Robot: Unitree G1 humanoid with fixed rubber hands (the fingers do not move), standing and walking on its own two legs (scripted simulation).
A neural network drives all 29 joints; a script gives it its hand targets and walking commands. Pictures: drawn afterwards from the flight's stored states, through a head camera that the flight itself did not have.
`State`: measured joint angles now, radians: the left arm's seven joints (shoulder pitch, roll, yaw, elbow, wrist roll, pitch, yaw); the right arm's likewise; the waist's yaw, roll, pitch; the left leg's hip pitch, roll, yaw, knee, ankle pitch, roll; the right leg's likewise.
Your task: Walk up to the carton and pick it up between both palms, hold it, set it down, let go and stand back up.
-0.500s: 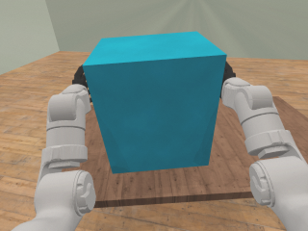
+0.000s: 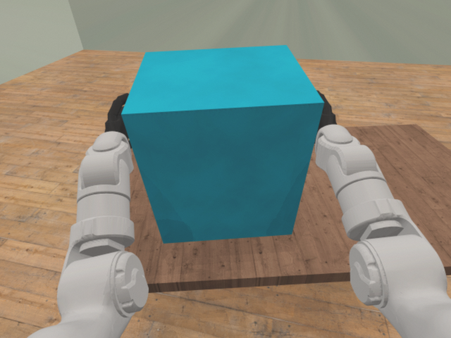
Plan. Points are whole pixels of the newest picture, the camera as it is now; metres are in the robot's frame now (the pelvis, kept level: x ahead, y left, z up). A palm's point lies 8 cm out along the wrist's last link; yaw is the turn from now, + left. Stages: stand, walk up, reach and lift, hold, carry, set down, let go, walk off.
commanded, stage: set down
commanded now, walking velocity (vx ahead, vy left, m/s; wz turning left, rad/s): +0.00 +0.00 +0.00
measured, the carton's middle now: (222, 148) +0.44 -0.01 +0.19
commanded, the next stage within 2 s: none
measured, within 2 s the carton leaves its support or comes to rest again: neither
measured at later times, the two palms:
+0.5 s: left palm (117, 150) +0.41 +0.18 +0.22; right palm (314, 153) +0.39 -0.17 +0.20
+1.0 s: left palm (126, 150) +0.44 +0.17 +0.20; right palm (312, 153) +0.41 -0.18 +0.18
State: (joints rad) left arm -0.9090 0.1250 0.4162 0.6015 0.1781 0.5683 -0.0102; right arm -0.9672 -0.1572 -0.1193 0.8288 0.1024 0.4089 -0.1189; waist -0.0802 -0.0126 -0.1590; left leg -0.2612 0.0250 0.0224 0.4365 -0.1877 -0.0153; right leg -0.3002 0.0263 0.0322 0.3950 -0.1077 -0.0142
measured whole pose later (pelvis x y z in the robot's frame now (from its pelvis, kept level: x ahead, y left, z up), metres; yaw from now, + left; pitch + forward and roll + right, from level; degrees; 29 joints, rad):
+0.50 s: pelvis +0.01 +0.02 +0.00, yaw +1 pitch +0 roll -1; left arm -0.81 0.13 0.25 0.60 0.07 0.50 0.06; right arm -0.77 -0.15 -0.12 0.73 0.15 0.33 -0.13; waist -0.08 -0.01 -0.16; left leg -0.22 0.00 0.02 0.44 -0.21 0.01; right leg -0.25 0.00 0.03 0.37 -0.12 0.01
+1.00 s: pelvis +0.03 +0.02 +0.00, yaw +1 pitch +1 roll -1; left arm -0.88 0.13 0.26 0.79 0.07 0.37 0.04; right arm -0.77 -0.14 -0.18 0.74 0.06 0.30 -0.12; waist -0.08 -0.01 -0.13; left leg -0.22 0.00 0.02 0.44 -0.23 0.01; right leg -0.25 0.00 0.03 0.37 -0.14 0.02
